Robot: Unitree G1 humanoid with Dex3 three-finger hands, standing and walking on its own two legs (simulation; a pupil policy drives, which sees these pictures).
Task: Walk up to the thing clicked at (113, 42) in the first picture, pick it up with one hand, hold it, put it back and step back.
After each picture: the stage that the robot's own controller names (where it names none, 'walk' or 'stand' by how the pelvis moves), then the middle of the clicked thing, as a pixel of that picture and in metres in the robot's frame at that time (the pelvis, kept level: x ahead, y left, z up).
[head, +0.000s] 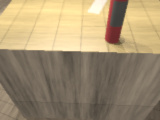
stand; (116, 16) +0.63 -0.12 +0.13
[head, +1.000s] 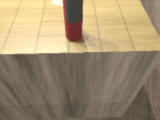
rise first; (73, 9) +0.56 +0.07 +0.16
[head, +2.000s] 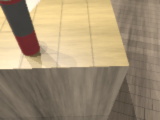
rise first; (20, 22) +0.49 +0.21 +0.17
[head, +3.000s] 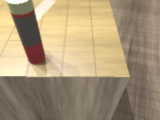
stand; (29, 33) +0.48 +0.21 +0.14
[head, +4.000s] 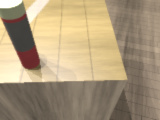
stand; (21, 37) +0.45 +0.22 +0.14
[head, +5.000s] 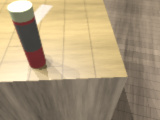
stand; (30, 38) +0.48 +0.21 +0.12
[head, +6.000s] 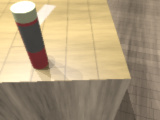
stand; (33, 39) +0.48 +0.20 +0.12
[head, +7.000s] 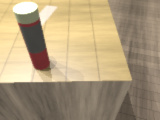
stand; (34, 40) +0.48 +0.19 +0.12
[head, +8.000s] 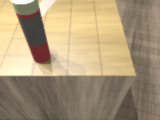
rise first; (34, 32) +0.48 +0.19 +0.13
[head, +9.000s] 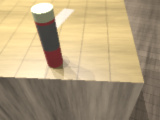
go down; (49, 39) +0.49 +0.18 +0.13
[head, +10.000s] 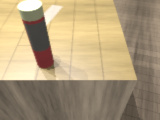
go down; (39, 38) +0.49 +0.17 +0.14
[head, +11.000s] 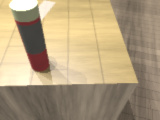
go down; (33, 39) +0.46 +0.16 +0.14
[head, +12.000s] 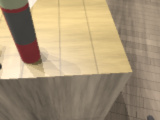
close in; (22, 29) +0.47 +0.17 +0.15
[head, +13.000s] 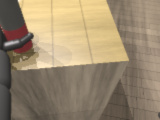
close; (9, 14) +0.50 +0.18 +0.18
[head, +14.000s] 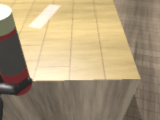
lift; (9, 57) +0.33 +0.21 +0.20
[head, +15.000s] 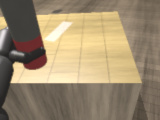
lift; (22, 22) +0.33 +0.16 +0.33
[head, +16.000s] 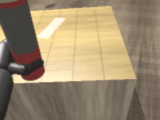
hold; (21, 35) +0.33 +0.16 +0.29
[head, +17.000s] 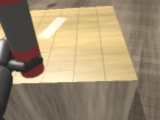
hold; (20, 33) +0.34 +0.17 +0.29
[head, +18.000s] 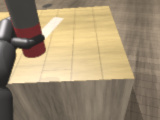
crouch; (23, 11) +0.39 +0.16 +0.32
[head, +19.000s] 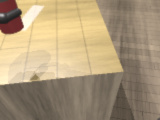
lower; out of the picture +0.49 +0.19 +0.32
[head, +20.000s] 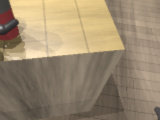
lower; out of the picture +0.53 +0.19 +0.19
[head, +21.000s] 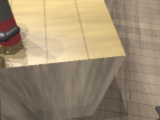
lower; out of the picture +0.52 +0.19 +0.19
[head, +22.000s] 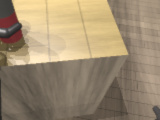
lower; out of the picture +0.52 +0.19 +0.19
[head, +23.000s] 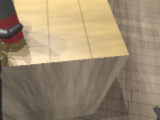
lower; out of the picture +0.52 +0.19 +0.19
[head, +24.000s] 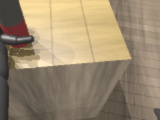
open; (7, 9) +0.50 +0.18 +0.18
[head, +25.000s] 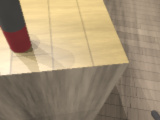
sink last; (9, 14) +0.50 +0.17 +0.17
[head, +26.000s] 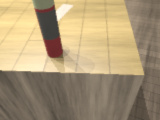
sink last; (49, 27) +0.53 +0.17 +0.16
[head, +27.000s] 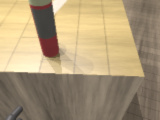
stand; (45, 25) +0.51 +0.16 +0.16
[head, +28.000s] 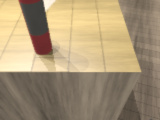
stand; (36, 21) +0.50 +0.18 +0.18
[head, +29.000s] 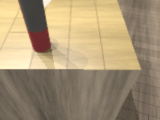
stand; (34, 17) +0.51 +0.17 +0.19
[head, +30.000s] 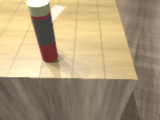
stand; (45, 33) +0.52 +0.17 +0.13
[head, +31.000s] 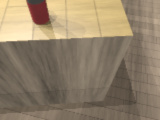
walk; out of the picture +0.61 +0.18 +0.15
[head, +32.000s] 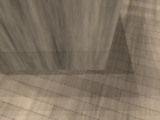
walk; out of the picture +0.93 +0.16 +0.16
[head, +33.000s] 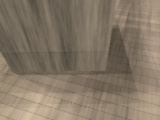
stand; out of the picture +1.15 +0.18 +0.14
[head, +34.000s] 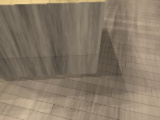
stand; out of the picture +1.13 +0.21 +0.12
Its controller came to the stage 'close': yes
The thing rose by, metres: 0.21
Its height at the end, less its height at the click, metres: +0.00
